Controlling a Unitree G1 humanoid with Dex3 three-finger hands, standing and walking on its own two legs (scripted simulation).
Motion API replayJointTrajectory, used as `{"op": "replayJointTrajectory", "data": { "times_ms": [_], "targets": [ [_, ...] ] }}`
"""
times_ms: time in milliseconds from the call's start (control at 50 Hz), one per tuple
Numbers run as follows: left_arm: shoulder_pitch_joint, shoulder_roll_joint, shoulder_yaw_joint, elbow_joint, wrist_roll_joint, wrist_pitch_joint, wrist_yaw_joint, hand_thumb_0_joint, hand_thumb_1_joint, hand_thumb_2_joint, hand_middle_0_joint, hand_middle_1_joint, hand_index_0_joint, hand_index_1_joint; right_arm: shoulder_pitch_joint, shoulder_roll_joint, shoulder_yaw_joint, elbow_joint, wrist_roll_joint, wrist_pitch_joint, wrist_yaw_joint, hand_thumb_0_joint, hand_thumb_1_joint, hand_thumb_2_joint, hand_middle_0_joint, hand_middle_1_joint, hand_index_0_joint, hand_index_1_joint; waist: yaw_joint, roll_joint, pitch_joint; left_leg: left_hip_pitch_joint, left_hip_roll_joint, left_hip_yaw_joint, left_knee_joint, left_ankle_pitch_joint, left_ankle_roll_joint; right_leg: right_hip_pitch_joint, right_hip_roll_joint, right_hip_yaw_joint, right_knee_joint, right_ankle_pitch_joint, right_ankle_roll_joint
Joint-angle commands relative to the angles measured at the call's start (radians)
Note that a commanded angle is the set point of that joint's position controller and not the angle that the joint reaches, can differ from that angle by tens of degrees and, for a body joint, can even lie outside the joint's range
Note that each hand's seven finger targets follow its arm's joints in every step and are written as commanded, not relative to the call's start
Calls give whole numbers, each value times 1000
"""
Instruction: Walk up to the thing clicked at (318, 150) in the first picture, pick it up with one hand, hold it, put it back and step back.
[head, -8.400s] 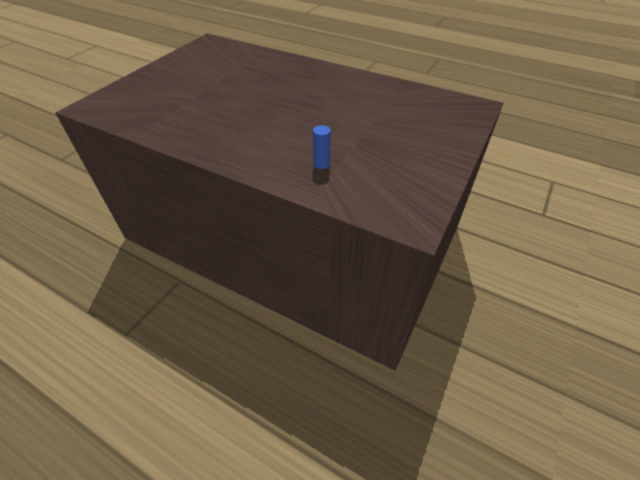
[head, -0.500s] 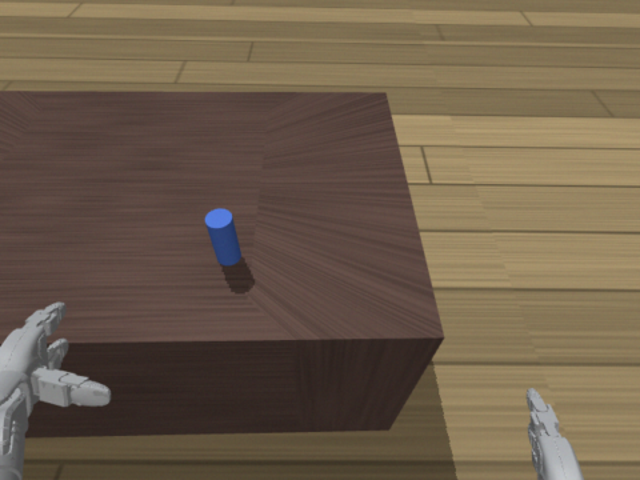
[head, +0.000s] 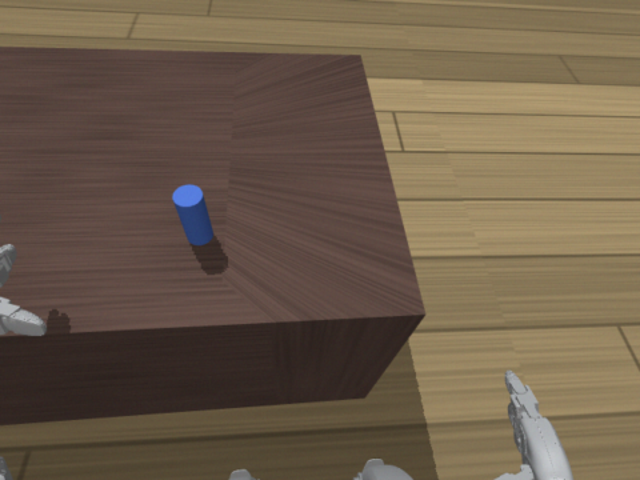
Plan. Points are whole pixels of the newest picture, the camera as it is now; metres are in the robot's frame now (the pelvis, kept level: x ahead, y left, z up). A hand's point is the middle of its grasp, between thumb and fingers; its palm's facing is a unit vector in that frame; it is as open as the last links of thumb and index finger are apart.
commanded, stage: go down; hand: left
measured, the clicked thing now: (194, 216) +0.55 +0.17 -0.07
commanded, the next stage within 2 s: none
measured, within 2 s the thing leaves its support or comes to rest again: neither
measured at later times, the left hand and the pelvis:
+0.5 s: hand (19, 244) +0.43 +0.34 +0.04, palm faces +0.13 -0.99 -0.05, open 17.6 cm; pelvis +0.00 +0.01 -0.01, yaw -1 degrees
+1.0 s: hand (19, 224) +0.45 +0.35 +0.05, palm faces +0.14 -0.99 -0.02, open 17.4 cm; pelvis +0.00 +0.01 -0.02, yaw -1 degrees
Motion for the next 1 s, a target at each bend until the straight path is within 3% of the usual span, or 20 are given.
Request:
{"op": "replayJointTrajectory", "data": {
  "times_ms": [0, 60, 160, 200, 260, 320, 380, 420, 480, 520, 560, 580, 620, 660, 700, 740, 760, 800, 840, 980],
  "targets": [
    [-325, 392, 78, -146, -30, -88, -13, 0, -611, 40, -66, -54, -70, -55, 10, -166, -72, -150, -6, -45, -2, 0, 529, -53, 50, 50, 49, 50, 8, 170, -380, 285, -21, -11, -78, 389, 26, 77, 22, 2, -90, 310, -34],
    [-364, 405, 81, -135, -28, -100, -19, 0, -611, 48, -63, -60, -67, -61, -4, -160, -66, -166, -6, -44, 1, 0, 531, -53, 50, 50, 49, 50, 4, 183, -374, 257, -22, -10, -76, 343, 24, 78, 21, 3, -87, 283, -34],
    [-389, 430, 94, -139, -26, -115, -23, 0, -611, 44, -67, -59, -70, -60, -6, -173, -74, -204, -7, -37, 2, 0, 523, -55, 50, 50, 49, 50, -6, 207, -437, 290, -14, -17, -58, 389, 20, 51, 27, -2, -73, 294, -38],
    [-395, 426, 94, -119, -27, -118, -23, 0, -611, 53, -65, -69, -69, -70, 1, -177, -79, -196, -5, -37, 3, 0, 525, -55, 49, 50, 49, 50, -11, 204, -397, 269, -13, -18, -62, 368, 18, 39, 30, -5, -71, 278, -38],
    [-408, 448, 112, -124, -28, -123, -20, 0, -611, 47, -67, -63, -69, -66, 14, -181, -87, -189, -8, -29, 3, 0, 520, -56, 49, 50, 49, 50, -7, 234, -427, 281, -8, -24, -58, 368, 13, 16, 33, -9, -65, 254, -42],
    [-395, 436, 110, -114, -31, -123, -25, 0, -611, 58, -64, -69, -67, -71, 40, -161, -65, -157, -9, -30, 9, 0, 526, -54, 49, 50, 49, 50, -2, 247, -411, 293, -1, -30, -52, 430, 7, -3, 37, -16, -56, 274, -43],
    [-393, 450, 122, -126, -27, -126, -20, 0, -611, 58, -62, -63, -62, -68, -10, -187, -89, -220, -9, -30, 9, 0, 519, -57, 49, 50, 49, 50, -4, 230, -454, 295, 1, -31, -43, 456, 11, 24, 38, -14, -49, 294, -44],
    [-411, 449, 126, -130, -31, -129, -24, 0, -611, 65, -62, -68, -63, -72, 11, -166, -73, -190, -11, -27, 11, 0, 523, -56, 49, 50, 49, 50, -5, 249, -453, 293, 1, -29, -33, 477, 10, 15, 37, -12, -45, 308, -42],
    [-438, 454, 130, -140, -28, -128, -26, 0, -611, 61, -63, -65, -62, -70, 14, -183, -88, -215, -13, -31, 10, 0, 515, -59, 49, 50, 49, 50, -22, 246, -476, 320, 5, -34, -25, 528, 9, 14, 38, -15, -40, 343, -40],
    [-426, 445, 123, -116, -27, -131, -24, 0, -611, 61, -64, -69, -64, -74, 8, -168, -77, -183, -15, -26, 15, 0, 520, -57, 49, 50, 49, 50, -13, 253, -429, 291, 4, -32, -26, 509, 10, -7, 39, -15, -38, 320, -42],
    [-451, 466, 131, -119, -21, -135, -24, 0, -611, 66, -61, -66, -59, -72, -14, -198, -108, -228, -15, -28, 13, 0, 517, -59, 49, 50, 49, 50, -27, 243, -437, 294, 6, -36, -31, 465, 7, -13, 41, -17, -38, 291, -43],
    [-470, 464, 129, -136, -22, -138, -21, 0, -611, 67, -64, -73, -64, -78, -1, -189, -103, -223, -17, -24, 13, 0, 518, -58, 49, 50, 49, 50, -29, 240, -461, 286, 0, -27, -27, 436, 13, 4, 37, -10, -44, 297, -41],
    [-464, 445, 121, -104, -25, -141, -29, 0, -611, 73, -57, -71, -58, -75, 22, -165, -80, -199, -14, -24, 15, 0, 530, -55, 49, 50, 49, 50, -36, 235, -404, 251, -3, -22, -30, 397, 15, -11, 38, -9, -46, 285, -40],
    [-480, 472, 133, -124, -25, -146, -27, 0, -611, 63, -59, -66, -60, -70, 11, -199, -107, -236, -15, -28, 11, 0, 522, -57, 49, 50, 49, 50, -40, 215, -448, 261, -4, -24, -29, 387, 19, 0, 38, -8, -45, 282, -40],
    [-493, 469, 132, -105, -24, -150, -28, 0, -611, 58, -63, -73, -66, -75, 12, -181, -90, -242, -14, -25, 13, 0, 526, -55, 49, 50, 49, 50, -32, 242, -425, 257, -4, -28, -38, 356, 11, -22, 39, -13, -43, 244, -44],
    [-502, 461, 125, -89, -25, -152, -32, 0, -611, 58, -64, -72, -66, -74, 24, -177, -90, -236, -18, -26, 15, 0, 525, -56, 49, 49, 49, 49, -42, 240, -435, 270, 2, -33, -27, 387, 9, -39, 42, -18, -40, 256, -43],
    [-502, 479, 131, -95, -24, -155, -30, 0, -611, 100, -69, -83, -54, -103, 23, -166, -79, -223, -17, -23, 16, 0, 527, -55, 49, 50, 49, 50, -31, 255, -439, 256, -4, -26, -23, 389, 12, -23, 38, -11, -39, 266, -43],
    [-529, 495, 143, -110, -28, -164, -34, 0, -528, 81, -56, -60, -50, -68, 3, -200, -105, -265, -17, -25, 11, 0, 533, -54, 49, 50, 49, 50, -43, 236, -467, 253, -5, -28, -14, 393, 14, -9, 38, -9, -34, 287, -42],
    [-517, 472, 129, -63, -25, -164, -37, 0, -512, 77, -56, -59, -52, -65, -9, -173, -75, -273, -19, -25, 15, 0, 534, -54, 49, 50, 49, 50, -47, 231, -439, 244, -4, -28, -12, 385, 14, -24, 40, -11, -33, 274, -41],
    [-547, 532, 160, -79, -20, -182, -37, 0, -491, 79, -55, -55, -49, -62, 24, -182, -84, -271, -25, -20, 20, 0, 535, -54, 49, 50, 49, 50, -45, 268, -487, 267, 0, -35, 11, 469, 10, -31, 41, -12, -19, 313, -43]
  ]
}}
